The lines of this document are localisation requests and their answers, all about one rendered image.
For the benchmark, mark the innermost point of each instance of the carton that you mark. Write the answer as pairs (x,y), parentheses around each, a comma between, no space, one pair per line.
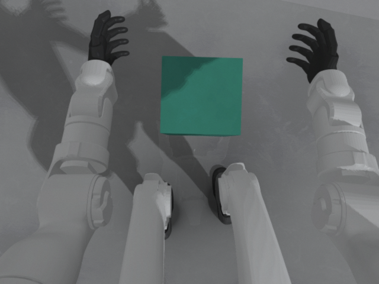
(201,96)

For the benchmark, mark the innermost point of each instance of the left robot shin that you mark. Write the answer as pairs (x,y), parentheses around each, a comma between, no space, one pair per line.
(150,176)

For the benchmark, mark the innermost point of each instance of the robot left upper arm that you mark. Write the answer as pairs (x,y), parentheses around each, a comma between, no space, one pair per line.
(71,207)

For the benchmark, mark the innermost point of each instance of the robot left forearm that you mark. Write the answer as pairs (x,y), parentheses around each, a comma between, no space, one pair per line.
(83,149)

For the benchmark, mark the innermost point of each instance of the left robot thigh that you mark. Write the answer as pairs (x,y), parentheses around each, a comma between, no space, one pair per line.
(144,255)

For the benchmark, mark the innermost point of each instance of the robot right forearm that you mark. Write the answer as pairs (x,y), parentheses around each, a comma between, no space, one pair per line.
(339,132)

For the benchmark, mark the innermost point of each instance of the robot right upper arm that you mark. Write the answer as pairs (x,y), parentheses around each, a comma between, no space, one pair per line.
(349,214)

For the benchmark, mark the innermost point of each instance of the left robot hand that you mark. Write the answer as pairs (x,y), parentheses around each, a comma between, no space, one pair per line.
(99,47)

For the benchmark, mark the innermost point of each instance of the right robot hand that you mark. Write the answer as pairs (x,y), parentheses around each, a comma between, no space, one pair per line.
(324,55)

